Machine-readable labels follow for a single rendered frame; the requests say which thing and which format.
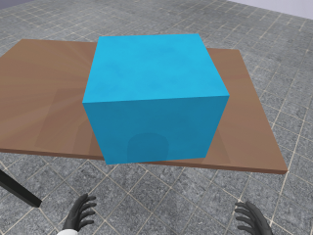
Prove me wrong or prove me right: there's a table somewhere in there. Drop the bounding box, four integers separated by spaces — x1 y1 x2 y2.
0 38 289 208

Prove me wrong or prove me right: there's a left robot hand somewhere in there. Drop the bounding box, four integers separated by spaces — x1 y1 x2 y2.
62 193 97 232

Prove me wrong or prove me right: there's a carton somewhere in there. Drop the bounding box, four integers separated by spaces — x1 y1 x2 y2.
82 33 230 165

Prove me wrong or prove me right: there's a right robot hand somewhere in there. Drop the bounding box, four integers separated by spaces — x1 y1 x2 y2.
234 201 274 235

